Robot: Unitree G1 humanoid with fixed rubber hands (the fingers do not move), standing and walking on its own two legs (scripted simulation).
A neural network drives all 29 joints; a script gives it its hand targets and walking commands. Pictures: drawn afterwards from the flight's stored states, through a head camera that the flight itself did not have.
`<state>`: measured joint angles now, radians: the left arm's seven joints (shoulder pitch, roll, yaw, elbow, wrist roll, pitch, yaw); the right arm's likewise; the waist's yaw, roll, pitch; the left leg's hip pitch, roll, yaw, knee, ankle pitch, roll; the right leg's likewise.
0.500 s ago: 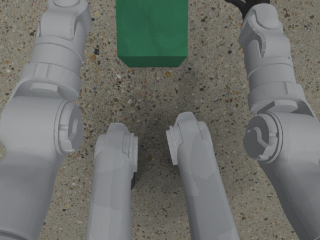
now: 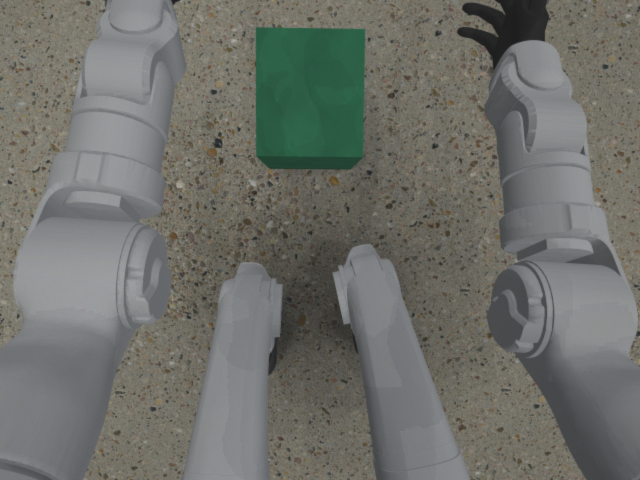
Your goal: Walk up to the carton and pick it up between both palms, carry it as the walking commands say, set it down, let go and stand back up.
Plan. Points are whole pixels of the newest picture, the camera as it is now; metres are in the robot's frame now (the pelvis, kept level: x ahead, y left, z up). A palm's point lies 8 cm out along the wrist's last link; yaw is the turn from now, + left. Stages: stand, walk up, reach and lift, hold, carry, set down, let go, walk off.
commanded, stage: set down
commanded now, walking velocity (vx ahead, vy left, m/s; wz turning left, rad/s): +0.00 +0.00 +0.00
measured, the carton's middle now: (310, 109) +0.55 -0.05 -0.44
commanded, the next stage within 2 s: let go in 0.44 s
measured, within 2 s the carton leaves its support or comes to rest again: neither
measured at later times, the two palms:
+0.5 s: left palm out of the picture +0.57 +0.09 +0.05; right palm out of the picture +0.51 -0.26 +0.04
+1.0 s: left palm out of the picture +0.46 +0.16 +0.13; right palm out of the picture +0.41 -0.26 +0.12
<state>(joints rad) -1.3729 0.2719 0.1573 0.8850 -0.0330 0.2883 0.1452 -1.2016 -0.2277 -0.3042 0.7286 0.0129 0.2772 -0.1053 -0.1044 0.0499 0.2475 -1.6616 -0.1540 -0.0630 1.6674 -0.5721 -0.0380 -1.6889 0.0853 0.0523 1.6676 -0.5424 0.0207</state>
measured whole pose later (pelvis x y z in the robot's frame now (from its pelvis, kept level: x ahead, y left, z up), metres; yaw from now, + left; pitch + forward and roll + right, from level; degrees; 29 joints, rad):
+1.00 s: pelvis +0.11 -0.02 +0.19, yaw +0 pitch +24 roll +1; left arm -0.41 0.08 0.23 0.64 0.13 0.11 0.07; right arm -0.27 -0.23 -0.13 0.55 -0.07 0.08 0.08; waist -0.06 0.03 -0.10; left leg -0.80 -0.08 -0.11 0.75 -0.38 0.00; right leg -0.83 0.06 0.06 0.79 -0.38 -0.03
